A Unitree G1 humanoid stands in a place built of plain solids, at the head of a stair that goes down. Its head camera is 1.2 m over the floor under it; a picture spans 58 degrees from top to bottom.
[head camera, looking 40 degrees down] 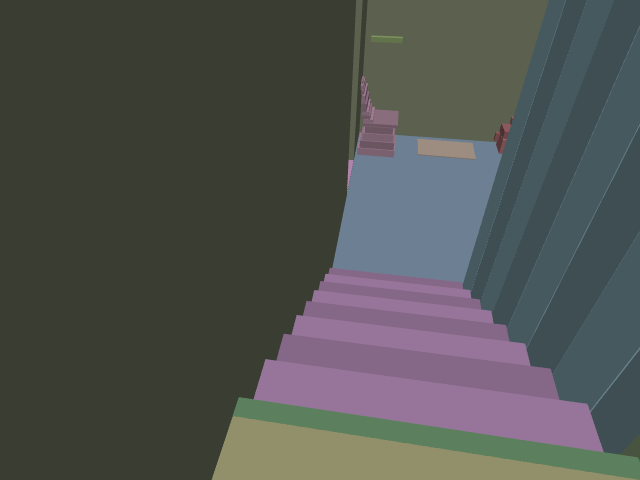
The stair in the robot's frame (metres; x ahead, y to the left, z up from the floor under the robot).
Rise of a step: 0.18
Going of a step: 0.26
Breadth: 1.13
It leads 9 degrees to the right of straight ahead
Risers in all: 9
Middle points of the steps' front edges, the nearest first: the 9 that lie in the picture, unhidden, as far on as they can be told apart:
0.61 -0.31 0.00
0.86 -0.35 -0.18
1.12 -0.40 -0.35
1.38 -0.44 -0.53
1.63 -0.48 -0.71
1.89 -0.52 -0.89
2.15 -0.56 -1.07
2.40 -0.60 -1.24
2.66 -0.64 -1.42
